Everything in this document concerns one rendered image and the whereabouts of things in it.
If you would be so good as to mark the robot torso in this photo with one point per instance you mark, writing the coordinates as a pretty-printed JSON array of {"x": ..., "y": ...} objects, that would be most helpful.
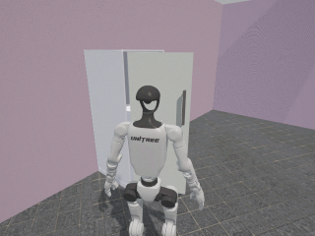
[{"x": 147, "y": 153}]

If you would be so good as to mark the robot left upper arm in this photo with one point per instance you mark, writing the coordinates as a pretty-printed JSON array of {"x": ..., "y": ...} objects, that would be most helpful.
[{"x": 118, "y": 140}]

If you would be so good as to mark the right robot hand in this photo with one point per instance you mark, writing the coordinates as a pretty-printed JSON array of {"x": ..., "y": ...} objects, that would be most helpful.
[{"x": 198, "y": 198}]

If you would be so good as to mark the robot right forearm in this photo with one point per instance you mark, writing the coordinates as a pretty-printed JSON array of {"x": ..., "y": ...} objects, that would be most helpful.
[{"x": 192, "y": 180}]

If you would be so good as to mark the robot left forearm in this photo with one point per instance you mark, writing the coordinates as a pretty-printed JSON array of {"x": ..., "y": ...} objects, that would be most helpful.
[{"x": 110, "y": 170}]

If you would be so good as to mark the handle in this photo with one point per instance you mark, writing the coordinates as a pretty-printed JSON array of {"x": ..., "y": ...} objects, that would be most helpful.
[{"x": 183, "y": 107}]

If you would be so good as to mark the robot right thigh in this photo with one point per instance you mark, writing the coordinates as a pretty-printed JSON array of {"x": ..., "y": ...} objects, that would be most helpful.
[{"x": 168, "y": 196}]

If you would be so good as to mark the fridge door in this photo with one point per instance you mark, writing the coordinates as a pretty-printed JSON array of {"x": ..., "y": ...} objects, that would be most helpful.
[{"x": 171, "y": 73}]

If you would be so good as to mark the robot right upper arm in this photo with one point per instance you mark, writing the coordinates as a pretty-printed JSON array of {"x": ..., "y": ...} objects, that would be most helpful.
[{"x": 175, "y": 134}]

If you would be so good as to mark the left robot hand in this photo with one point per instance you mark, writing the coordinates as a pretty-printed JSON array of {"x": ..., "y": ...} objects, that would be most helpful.
[{"x": 113, "y": 185}]

